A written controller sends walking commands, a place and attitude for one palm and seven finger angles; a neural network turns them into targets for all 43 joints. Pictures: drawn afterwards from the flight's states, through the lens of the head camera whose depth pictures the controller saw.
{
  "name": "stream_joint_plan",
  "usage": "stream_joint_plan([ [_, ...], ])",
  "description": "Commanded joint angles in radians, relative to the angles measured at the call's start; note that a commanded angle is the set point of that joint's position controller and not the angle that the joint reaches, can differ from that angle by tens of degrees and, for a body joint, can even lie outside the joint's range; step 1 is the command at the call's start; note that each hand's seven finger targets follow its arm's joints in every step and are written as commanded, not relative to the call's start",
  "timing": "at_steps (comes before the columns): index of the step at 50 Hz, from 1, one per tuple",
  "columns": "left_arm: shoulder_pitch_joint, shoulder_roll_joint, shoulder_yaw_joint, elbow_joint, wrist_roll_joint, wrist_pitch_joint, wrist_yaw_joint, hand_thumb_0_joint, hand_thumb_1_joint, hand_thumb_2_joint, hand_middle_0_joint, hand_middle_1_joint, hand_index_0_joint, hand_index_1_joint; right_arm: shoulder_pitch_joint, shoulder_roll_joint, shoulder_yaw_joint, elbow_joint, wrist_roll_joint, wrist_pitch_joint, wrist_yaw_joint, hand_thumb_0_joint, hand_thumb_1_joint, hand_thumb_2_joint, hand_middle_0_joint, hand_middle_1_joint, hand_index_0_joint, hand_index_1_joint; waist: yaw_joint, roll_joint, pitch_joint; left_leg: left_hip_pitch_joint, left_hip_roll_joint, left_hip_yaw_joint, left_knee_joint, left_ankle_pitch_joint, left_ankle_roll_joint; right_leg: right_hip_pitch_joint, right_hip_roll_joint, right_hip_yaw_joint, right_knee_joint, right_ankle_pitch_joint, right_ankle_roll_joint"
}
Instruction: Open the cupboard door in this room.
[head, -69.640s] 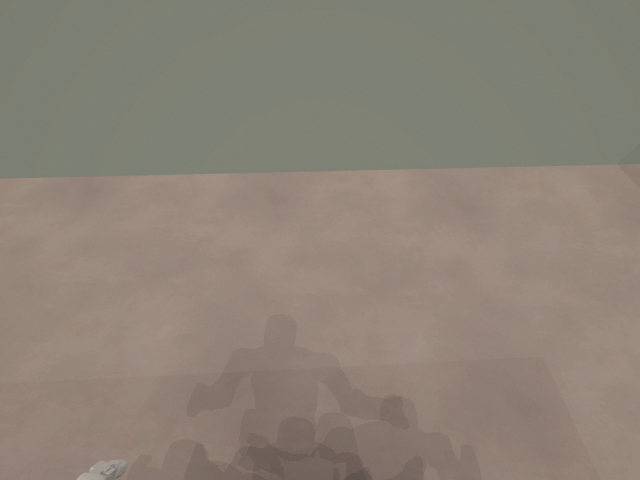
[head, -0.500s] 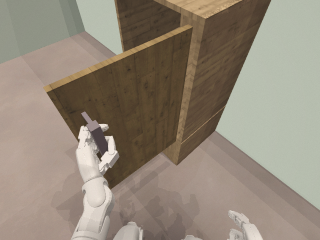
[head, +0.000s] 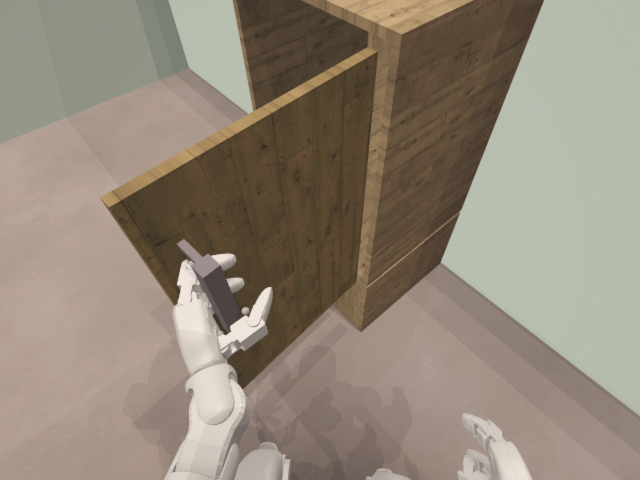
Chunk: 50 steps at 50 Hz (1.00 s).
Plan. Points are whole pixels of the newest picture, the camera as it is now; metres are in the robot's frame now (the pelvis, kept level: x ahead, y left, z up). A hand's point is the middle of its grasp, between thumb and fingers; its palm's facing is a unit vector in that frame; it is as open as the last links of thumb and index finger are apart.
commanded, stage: open thumb and fingers to let go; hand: left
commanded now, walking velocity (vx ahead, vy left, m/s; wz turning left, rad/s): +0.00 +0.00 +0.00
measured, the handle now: (212, 290) +0.34 +0.16 +0.04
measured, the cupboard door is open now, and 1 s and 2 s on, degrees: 95 96 96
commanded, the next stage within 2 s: slide the hand sideways off the handle in 0.50 s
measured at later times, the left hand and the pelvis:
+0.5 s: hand (242, 313) +0.31 +0.11 +0.04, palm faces +0.34 -0.94 +0.01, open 14.7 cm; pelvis +0.00 +0.02 +0.00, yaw -1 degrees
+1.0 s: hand (236, 339) +0.28 +0.11 +0.04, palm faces -0.09 -1.00 +0.03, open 16.2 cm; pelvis -0.01 +0.04 +0.00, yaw -2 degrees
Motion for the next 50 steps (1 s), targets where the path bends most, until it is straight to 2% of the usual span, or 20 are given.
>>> stream_joint_plan([
  [1,-0.228,0.022,0.000,-0.208,0.020,-0.068,-0.016,0.000,-0.290,0.390,-0.315,-1.222,-0.315,-1.222,-0.046,-0.096,-0.038,-0.137,0.003,-0.039,-0.012,0.000,-0.900,-0.900,0.200,0.300,0.200,0.300,-0.032,-0.122,-0.235,0.150,-0.022,-0.007,-0.053,0.123,0.050,0.141,-0.067,0.187,-0.266,0.422,0.099],
  [3,-0.222,0.045,0.022,-0.210,0.022,-0.072,-0.016,0.000,-0.430,0.330,-0.305,-1.207,-0.305,-1.207,-0.043,-0.098,-0.039,-0.135,0.003,-0.037,-0.014,0.000,-0.900,-0.900,0.200,0.300,0.200,0.300,-0.028,-0.126,-0.241,0.150,-0.020,-0.008,-0.050,0.134,0.050,0.143,-0.066,0.190,-0.262,0.437,0.100],
  [4,-0.212,0.027,0.011,-0.222,0.016,-0.074,-0.019,0.000,-0.500,0.300,-0.300,-1.200,-0.300,-1.200,-0.048,-0.095,-0.039,-0.140,0.003,-0.035,-0.012,0.000,-0.900,-0.900,0.200,0.300,0.200,0.300,-0.020,-0.101,-0.258,0.155,-0.023,-0.005,-0.055,0.138,0.049,0.154,-0.066,0.184,-0.256,0.442,0.097],
  [6,-0.196,0.036,0.025,-0.216,0.011,-0.075,-0.018,0.000,-0.500,0.300,-0.300,-1.200,-0.300,-1.200,-0.047,-0.095,-0.040,-0.140,0.004,-0.031,-0.012,0.000,-0.900,-0.900,0.200,0.300,0.200,0.300,-0.017,-0.112,-0.253,0.161,-0.022,-0.006,-0.058,0.145,0.048,0.156,-0.064,0.178,-0.254,0.453,0.096],
  [10,-0.176,0.008,0.000,-0.215,0.010,-0.068,-0.017,0.000,-0.500,0.300,-0.267,-1.000,-0.267,-1.000,-0.049,-0.097,-0.038,-0.147,0.004,-0.028,-0.008,0.000,-0.900,-0.900,0.200,0.300,0.200,0.300,-0.018,-0.103,-0.242,0.180,-0.023,-0.004,-0.066,0.152,0.050,0.130,-0.050,0.146,-0.243,0.446,0.089],
  [13,-0.168,0.030,0.024,-0.216,0.016,-0.069,-0.006,0.000,-0.500,0.300,-0.242,-0.850,-0.242,-0.850,-0.046,-0.100,-0.039,-0.148,0.003,-0.024,-0.010,0.000,-0.900,-0.900,0.200,0.300,0.200,0.300,-0.010,-0.109,-0.243,0.186,-0.019,-0.006,-0.072,0.154,0.050,0.122,-0.040,0.135,-0.239,0.411,0.082],
  [15,-0.178,0.009,0.008,-0.222,0.016,-0.067,-0.002,0.000,-0.500,0.300,-0.225,-0.750,-0.225,-0.750,-0.051,-0.097,-0.039,-0.149,0.004,-0.024,-0.007,0.000,-0.900,-0.900,0.200,0.300,0.200,0.300,-0.012,-0.081,-0.242,0.200,-0.020,-0.004,-0.074,0.156,0.049,0.109,-0.037,0.124,-0.235,0.401,0.078],
  [20,-0.226,-0.021,-0.026,-0.219,0.030,-0.056,0.015,0.000,-0.500,0.300,-0.183,-0.500,-0.183,-0.500,-0.057,-0.098,-0.036,-0.152,0.002,-0.024,-0.006,0.000,-0.900,-0.900,0.200,0.300,0.200,0.300,-0.021,-0.072,-0.236,0.218,-0.017,-0.010,-0.081,0.148,0.051,0.067,-0.020,0.097,-0.225,0.331,0.066],
  [22,-0.198,-0.031,-0.028,-0.206,0.036,-0.047,0.022,0.000,-0.500,0.300,-0.167,-0.400,-0.167,-0.400,-0.060,-0.097,-0.036,-0.157,0.002,-0.025,-0.006,0.000,-0.900,-0.900,0.200,0.300,0.200,0.300,-0.013,-0.071,-0.239,0.224,-0.017,-0.011,-0.086,0.150,0.050,0.063,-0.014,0.087,-0.221,0.318,0.061],
  [24,-0.232,-0.050,-0.046,-0.210,0.029,-0.045,0.022,0.000,-0.500,0.300,-0.150,-0.300,-0.150,-0.300,-0.068,-0.098,-0.035,-0.156,0.004,-0.026,-0.006,0.000,-0.900,-0.900,0.200,0.300,0.200,0.300,-0.024,-0.073,-0.226,0.227,-0.014,-0.014,-0.087,0.137,0.050,0.046,-0.013,0.083,-0.227,0.291,0.062],
  [30,-0.275,-0.068,-0.061,-0.206,0.039,-0.029,0.041,0.000,-0.500,0.300,-0.150,-0.300,-0.150,-0.300,-0.071,-0.095,-0.032,-0.147,0.004,-0.030,-0.005,0.000,-0.900,-0.900,0.200,0.300,0.200,0.300,-0.026,-0.060,-0.250,0.244,-0.012,-0.025,-0.091,0.130,0.047,0.026,-0.006,0.067,-0.213,0.260,0.056],
  [31,-0.223,0.052,-0.243,-0.208,0.153,-0.063,-0.158,0.000,-0.500,0.300,-0.150,-0.300,-0.150,-0.300,-0.005,-0.134,-0.034,-0.140,0.014,-0.022,-0.002,0.000,-0.900,-0.900,0.200,0.300,0.200,0.300,-0.118,-0.096,-0.211,0.251,-0.010,-0.023,-0.068,0.129,0.061,-0.007,-0.012,0.097,-0.214,0.323,0.064],
  [32,-0.270,0.116,-0.159,-0.239,0.118,-0.098,-0.262,0.000,-0.500,0.300,-0.150,-0.300,-0.150,-0.300,-0.009,-0.123,-0.039,-0.153,0.020,-0.020,-0.009,0.000,-0.900,-0.900,0.200,0.300,0.200,0.300,-0.086,-0.071,-0.232,0.241,-0.009,-0.026,-0.061,0.136,0.065,0.006,-0.018,0.099,-0.208,0.344,0.054],
  [34,-0.306,0.123,-0.194,-0.302,0.065,-0.131,-0.422,0.000,-0.500,0.300,-0.150,-0.300,-0.150,-0.300,-0.011,-0.130,-0.039,-0.175,0.036,-0.025,-0.019,0.000,-0.900,-0.900,0.200,0.300,0.200,0.300,-0.087,-0.013,-0.272,0.288,-0.010,-0.029,-0.062,0.135,0.066,-0.002,-0.017,0.105,-0.200,0.332,0.051],
  [36,-0.266,0.105,-0.185,-0.289,-0.044,-0.118,-0.536,0.000,-0.500,0.300,-0.150,-0.300,-0.150,-0.300,-0.014,-0.132,-0.031,-0.194,0.059,-0.037,-0.027,0.000,-0.900,-0.900,0.200,0.300,0.200,0.300,-0.081,0.006,-0.234,0.308,-0.008,-0.039,-0.079,0.099,0.063,-0.018,-0.010,0.094,-0.219,0.272,0.048],
  [38,-0.233,0.065,-0.160,-0.286,-0.143,-0.085,-0.565,0.000,-0.500,0.300,-0.150,-0.300,-0.150,-0.300,-0.027,-0.135,-0.024,-0.212,0.074,-0.046,-0.030,0.000,-0.900,-0.900,0.200,0.300,0.200,0.300,-0.064,-0.015,-0.211,0.307,-0.005,-0.047,-0.106,0.061,0.058,-0.020,0.000,0.077,-0.229,0.212,0.048],
  [40,-0.160,0.081,-0.099,-0.276,-0.180,-0.060,-0.539,0.000,-0.500,0.300,-0.150,-0.300,-0.150,-0.300,-0.030,-0.141,-0.023,-0.225,0.075,-0.050,-0.031,0.000,-0.900,-0.900,0.200,0.300,0.200,0.300,-0.035,-0.047,-0.194,0.283,-0.004,-0.050,-0.119,0.041,0.054,-0.012,0.002,0.060,-0.222,0.190,0.051],
  [43,-0.111,0.147,-0.033,-0.285,-0.141,-0.057,-0.478,0.000,-0.500,0.300,-0.150,-0.300,-0.150,-0.300,-0.029,-0.148,-0.026,-0.237,0.066,-0.049,-0.021,0.000,-0.900,-0.900,0.200,0.300,0.200,0.300,-0.011,-0.051,-0.198,0.251,-0.005,-0.046,-0.114,0.051,0.053,-0.010,0.002,0.059,-0.195,0.186,0.049],
  [46,-0.072,0.146,-0.038,-0.317,-0.099,-0.068,-0.446,0.000,-0.500,0.300,-0.150,-0.300,-0.150,-0.300,-0.025,-0.142,-0.029,-0.251,0.058,-0.044,-0.007,0.000,-0.900,-0.900,0.200,0.300,0.200,0.300,-0.012,-0.040,-0.199,0.250,-0.004,-0.043,-0.108,0.058,0.052,-0.024,0.002,0.055,-0.176,0.193,0.047],
  [50,0.073,0.157,-0.024,-0.380,-0.098,-0.067,-0.443,0.000,-0.500,0.300,-0.150,-0.300,-0.150,-0.300,-0.027,-0.139,-0.029,-0.284,0.059,-0.037,0.001,0.000,-0.900,-0.900,0.200,0.300,0.200,0.300,0.013,-0.017,-0.211,0.258,-0.001,-0.035,-0.118,0.086,0.049,0.004,0.008,0.054,-0.170,0.215,0.042],
])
